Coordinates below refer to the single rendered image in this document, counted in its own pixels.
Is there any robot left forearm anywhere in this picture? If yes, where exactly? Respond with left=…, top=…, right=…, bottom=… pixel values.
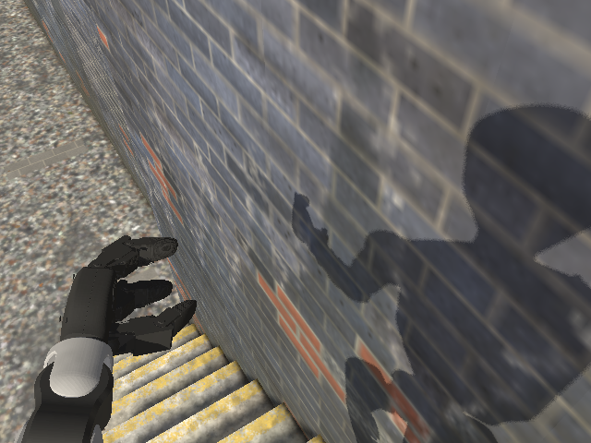
left=14, top=337, right=114, bottom=443

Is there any robot left hand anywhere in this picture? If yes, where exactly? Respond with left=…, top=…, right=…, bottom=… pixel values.
left=59, top=235, right=197, bottom=356

